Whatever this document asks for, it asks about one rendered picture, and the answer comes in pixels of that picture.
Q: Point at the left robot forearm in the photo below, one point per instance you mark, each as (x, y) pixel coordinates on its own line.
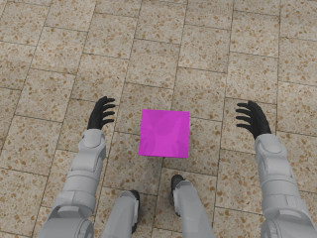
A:
(77, 198)

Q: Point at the robot right thigh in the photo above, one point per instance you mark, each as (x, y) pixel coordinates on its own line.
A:
(194, 220)

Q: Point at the robot left upper arm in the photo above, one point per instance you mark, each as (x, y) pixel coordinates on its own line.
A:
(71, 227)

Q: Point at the robot right upper arm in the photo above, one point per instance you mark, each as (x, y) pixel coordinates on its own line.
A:
(276, 228)

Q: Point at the robot left hand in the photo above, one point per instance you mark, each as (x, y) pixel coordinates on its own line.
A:
(96, 117)

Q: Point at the right robot forearm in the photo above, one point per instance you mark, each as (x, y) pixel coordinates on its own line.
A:
(281, 197)

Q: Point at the carton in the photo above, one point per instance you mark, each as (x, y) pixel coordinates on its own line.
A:
(164, 133)

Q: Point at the robot right hand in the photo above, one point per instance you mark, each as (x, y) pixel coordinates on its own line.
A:
(258, 123)

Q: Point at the robot left shin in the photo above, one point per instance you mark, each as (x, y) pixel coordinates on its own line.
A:
(126, 193)

